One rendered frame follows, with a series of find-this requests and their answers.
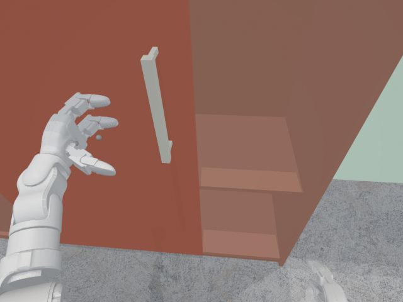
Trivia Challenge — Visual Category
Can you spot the robot right hand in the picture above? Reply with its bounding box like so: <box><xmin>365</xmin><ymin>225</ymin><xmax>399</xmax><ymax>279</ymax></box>
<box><xmin>301</xmin><ymin>258</ymin><xmax>348</xmax><ymax>302</ymax></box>

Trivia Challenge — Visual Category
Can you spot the robot left hand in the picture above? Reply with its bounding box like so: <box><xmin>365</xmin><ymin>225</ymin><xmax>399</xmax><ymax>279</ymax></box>
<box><xmin>40</xmin><ymin>92</ymin><xmax>118</xmax><ymax>176</ymax></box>

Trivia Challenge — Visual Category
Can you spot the left robot forearm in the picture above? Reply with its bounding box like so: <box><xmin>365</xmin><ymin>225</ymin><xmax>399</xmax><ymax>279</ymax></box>
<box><xmin>0</xmin><ymin>154</ymin><xmax>71</xmax><ymax>294</ymax></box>

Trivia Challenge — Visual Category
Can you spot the wardrobe door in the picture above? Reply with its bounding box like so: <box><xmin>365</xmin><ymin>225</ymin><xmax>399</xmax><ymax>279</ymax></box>
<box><xmin>0</xmin><ymin>193</ymin><xmax>13</xmax><ymax>232</ymax></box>
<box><xmin>0</xmin><ymin>0</ymin><xmax>203</xmax><ymax>255</ymax></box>

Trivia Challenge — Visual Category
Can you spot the left robot upper arm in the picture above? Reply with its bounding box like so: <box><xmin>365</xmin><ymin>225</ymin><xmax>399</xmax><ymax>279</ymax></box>
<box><xmin>0</xmin><ymin>281</ymin><xmax>68</xmax><ymax>302</ymax></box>

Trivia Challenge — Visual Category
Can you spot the handle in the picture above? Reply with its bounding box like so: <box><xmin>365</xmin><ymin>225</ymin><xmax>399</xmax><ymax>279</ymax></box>
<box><xmin>140</xmin><ymin>47</ymin><xmax>173</xmax><ymax>164</ymax></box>

